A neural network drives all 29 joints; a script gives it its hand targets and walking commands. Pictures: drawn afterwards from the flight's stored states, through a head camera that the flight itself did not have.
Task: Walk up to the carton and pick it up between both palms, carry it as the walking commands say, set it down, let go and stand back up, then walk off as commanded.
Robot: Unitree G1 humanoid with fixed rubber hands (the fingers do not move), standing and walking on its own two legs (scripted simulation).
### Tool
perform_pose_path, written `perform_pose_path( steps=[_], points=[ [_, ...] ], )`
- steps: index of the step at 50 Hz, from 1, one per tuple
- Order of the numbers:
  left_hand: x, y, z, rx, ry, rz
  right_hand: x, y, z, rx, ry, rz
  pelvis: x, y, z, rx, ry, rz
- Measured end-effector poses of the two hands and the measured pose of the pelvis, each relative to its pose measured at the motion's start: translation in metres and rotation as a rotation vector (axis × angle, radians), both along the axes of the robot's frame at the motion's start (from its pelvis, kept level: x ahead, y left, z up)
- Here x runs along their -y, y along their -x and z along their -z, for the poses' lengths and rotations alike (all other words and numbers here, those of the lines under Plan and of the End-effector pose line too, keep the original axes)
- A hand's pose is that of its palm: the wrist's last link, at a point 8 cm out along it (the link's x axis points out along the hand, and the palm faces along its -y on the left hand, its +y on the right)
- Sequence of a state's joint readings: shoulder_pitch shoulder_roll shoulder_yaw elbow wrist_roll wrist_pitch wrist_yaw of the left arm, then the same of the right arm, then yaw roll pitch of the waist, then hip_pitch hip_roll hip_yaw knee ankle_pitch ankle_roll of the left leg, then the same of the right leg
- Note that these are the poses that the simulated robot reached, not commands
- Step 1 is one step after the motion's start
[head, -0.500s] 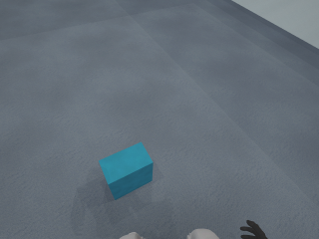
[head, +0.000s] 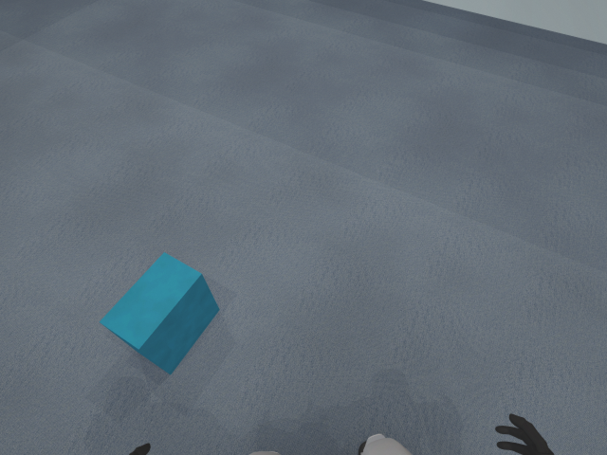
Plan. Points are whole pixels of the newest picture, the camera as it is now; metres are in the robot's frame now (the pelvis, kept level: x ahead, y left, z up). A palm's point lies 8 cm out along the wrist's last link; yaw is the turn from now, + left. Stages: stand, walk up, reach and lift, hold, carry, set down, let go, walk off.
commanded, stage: walk off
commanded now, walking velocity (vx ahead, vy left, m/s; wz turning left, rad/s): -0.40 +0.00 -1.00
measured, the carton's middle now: (167, 315) +0.53 +0.46 -0.62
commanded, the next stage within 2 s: none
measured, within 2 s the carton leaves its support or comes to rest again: neither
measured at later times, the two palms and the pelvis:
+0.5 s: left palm out of the picture +0.03 +0.27 -0.14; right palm out of the picture -0.19 -0.19 -0.14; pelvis -0.18 +0.08 -0.01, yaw -31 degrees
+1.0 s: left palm out of the picture +0.05 +0.28 -0.14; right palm out of the picture -0.39 +0.00 -0.08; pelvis -0.24 +0.23 +0.01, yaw -59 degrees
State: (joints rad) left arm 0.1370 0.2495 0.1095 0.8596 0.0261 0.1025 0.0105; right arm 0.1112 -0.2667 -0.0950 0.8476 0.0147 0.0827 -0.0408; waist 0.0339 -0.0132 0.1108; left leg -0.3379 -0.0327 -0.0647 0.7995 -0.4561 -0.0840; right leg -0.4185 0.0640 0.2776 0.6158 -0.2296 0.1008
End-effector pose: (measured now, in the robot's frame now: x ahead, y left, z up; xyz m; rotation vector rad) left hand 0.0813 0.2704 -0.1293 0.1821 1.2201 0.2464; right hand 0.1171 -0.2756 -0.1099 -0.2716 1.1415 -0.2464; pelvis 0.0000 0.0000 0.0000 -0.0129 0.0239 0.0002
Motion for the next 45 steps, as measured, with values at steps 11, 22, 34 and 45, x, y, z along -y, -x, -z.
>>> perform_pose_path(
  steps=[11,22,34,45],
  points=[
    [-0.022,-0.007,0.008,0.03,0.095,0.227,-0.052,0.123,-0.034,0.033,0.024,0.185,-0.041,0.07,-0.013,0.024,0.058,0.232],
    [-0.007,0.038,0.01,-0.059,0.071,0.478,-0.082,0.246,0.005,0.126,-0.063,0.406,-0.075,0.152,0.005,0.033,0.027,0.479],
    [-0.005,0.074,-0.011,-0.07,-0.054,0.741,-0.12,0.434,0.017,-0.023,-0.076,0.715,-0.116,0.211,-0.001,0.017,-0.017,0.717],
    [-0.004,0.035,0.01,0.025,0.092,0.955,-0.222,0.486,-0.02,0.014,0.022,0.906,-0.2,0.234,-0.005,0.002,0.027,0.933]
  ],
)
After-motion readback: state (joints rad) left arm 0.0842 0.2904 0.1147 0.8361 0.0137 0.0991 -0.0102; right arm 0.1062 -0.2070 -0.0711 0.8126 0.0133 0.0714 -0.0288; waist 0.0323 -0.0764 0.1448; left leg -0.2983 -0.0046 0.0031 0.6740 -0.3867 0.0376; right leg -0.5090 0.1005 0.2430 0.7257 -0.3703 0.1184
